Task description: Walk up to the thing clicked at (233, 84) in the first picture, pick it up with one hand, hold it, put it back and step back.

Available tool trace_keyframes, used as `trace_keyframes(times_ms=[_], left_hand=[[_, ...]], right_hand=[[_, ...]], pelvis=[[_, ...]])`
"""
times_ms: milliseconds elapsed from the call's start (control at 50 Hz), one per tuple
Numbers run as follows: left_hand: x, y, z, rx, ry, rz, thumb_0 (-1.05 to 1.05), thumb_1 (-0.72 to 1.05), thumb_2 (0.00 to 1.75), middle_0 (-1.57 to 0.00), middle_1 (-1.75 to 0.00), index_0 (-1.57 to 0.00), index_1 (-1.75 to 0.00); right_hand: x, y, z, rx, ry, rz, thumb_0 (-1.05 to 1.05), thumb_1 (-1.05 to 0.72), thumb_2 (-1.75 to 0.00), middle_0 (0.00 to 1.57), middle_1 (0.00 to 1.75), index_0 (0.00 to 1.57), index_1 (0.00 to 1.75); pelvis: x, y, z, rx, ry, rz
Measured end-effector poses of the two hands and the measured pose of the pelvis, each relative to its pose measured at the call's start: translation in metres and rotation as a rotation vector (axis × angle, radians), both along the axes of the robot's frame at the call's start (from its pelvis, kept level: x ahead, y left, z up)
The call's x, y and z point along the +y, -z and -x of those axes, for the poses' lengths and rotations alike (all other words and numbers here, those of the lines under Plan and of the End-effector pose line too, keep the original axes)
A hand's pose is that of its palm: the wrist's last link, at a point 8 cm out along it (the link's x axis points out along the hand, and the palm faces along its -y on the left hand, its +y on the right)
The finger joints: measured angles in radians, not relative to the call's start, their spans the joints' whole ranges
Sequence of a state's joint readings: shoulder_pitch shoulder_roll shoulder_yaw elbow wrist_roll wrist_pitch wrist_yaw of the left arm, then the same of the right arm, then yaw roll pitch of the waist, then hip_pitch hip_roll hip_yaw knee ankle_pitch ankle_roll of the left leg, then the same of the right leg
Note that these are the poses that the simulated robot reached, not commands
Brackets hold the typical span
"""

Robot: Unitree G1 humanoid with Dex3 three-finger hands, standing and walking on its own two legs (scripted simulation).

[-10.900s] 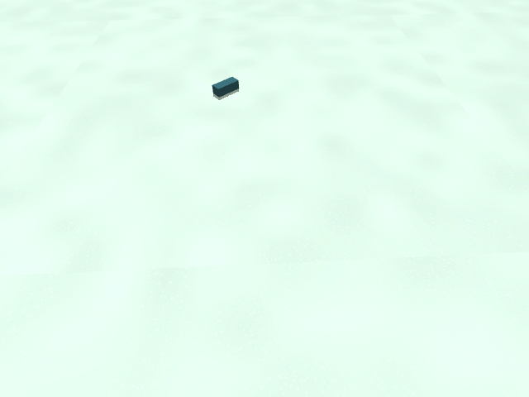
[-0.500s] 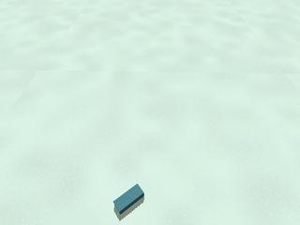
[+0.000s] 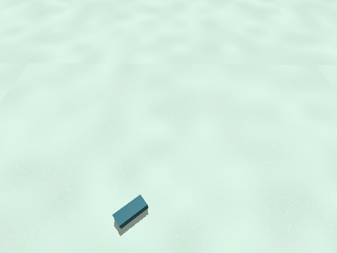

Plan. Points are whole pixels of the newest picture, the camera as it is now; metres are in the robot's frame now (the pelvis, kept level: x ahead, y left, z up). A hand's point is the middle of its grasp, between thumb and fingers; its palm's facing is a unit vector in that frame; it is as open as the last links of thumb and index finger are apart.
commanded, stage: walk up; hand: left
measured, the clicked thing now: (130, 211) +0.41 +0.23 -0.74
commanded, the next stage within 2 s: stand in 1.16 s
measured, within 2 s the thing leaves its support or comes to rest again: neither
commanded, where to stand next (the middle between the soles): +0.03 +0.01 m, yaw +0 degrees
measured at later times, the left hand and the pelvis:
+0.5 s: hand out of the picture +0.12 +0.26 -0.13, palm faces +0.02 -0.93 -0.37, open 7.4 cm; pelvis +0.02 -0.01 +0.01, yaw +0 degrees
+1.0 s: hand out of the picture +0.09 +0.26 -0.14, palm faces -0.02 -0.95 -0.32, open 7.4 cm; pelvis +0.01 +0.01 +0.02, yaw -1 degrees
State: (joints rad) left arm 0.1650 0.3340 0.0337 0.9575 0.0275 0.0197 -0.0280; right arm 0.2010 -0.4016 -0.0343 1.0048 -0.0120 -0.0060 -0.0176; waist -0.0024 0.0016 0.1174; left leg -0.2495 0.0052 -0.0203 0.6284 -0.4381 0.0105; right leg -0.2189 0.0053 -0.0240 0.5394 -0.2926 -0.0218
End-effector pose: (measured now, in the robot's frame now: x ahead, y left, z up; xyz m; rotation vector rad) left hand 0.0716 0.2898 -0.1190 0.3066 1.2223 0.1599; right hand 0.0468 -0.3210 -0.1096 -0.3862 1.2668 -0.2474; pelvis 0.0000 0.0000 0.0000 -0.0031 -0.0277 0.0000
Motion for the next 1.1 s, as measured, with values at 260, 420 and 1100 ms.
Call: trace_keyframes(times_ms=[260,420,1100], left_hand=[[-0.010,-0.014,-0.038,-0.067,-0.016,-0.001,0.01,0.91,0.90,-0.20,-0.30,-0.21,-0.30],[0.005,-0.027,-0.040,-0.080,-0.038,-0.052,0.01,0.91,0.90,-0.20,-0.30,-0.20,-0.30],[0.017,-0.012,-0.010,0.002,-0.028,-0.011,0.01,0.91,0.90,-0.20,-0.30,-0.20,-0.30]], right_hand=[[0.026,-0.001,-0.056,-0.095,-0.031,-0.105,0.00,-0.90,-0.90,0.20,0.30,0.21,0.30],[0.023,-0.005,-0.076,-0.134,-0.039,-0.103,0.00,-0.90,-0.90,0.20,0.30,0.20,0.30],[0.040,-0.006,-0.018,-0.034,0.026,-0.085,0.00,-0.90,-0.90,0.20,0.30,0.20,0.30]], pelvis=[[-0.008,-0.011,-0.015,-0.013,-0.007,-0.003],[-0.008,-0.014,-0.017,-0.015,-0.005,-0.002],[0.013,-0.016,-0.005,-0.019,0.009,0.000]])
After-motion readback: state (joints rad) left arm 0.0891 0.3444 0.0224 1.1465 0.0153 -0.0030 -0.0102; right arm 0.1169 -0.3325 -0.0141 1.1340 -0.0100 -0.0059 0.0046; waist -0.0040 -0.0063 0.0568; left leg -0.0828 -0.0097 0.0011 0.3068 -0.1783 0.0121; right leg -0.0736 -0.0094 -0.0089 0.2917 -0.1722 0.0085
